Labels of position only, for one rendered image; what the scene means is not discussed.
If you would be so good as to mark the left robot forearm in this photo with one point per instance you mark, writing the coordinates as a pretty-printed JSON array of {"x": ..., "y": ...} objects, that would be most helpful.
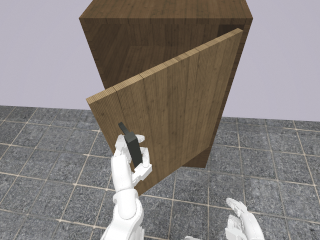
[{"x": 128, "y": 214}]

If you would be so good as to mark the robot left thigh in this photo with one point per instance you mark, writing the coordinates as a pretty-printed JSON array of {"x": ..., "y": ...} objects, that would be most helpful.
[{"x": 139, "y": 234}]

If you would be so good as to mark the handle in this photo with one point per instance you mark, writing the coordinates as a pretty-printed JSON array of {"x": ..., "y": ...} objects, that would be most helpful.
[{"x": 132, "y": 145}]

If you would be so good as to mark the right robot hand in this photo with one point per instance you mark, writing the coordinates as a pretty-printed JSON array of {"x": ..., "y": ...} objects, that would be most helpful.
[{"x": 245, "y": 228}]

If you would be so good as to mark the left robot hand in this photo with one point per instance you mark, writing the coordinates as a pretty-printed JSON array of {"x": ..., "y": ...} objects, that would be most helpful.
[{"x": 120, "y": 167}]

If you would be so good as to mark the cupboard door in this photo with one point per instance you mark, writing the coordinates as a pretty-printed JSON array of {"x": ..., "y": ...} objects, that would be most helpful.
[{"x": 174, "y": 105}]

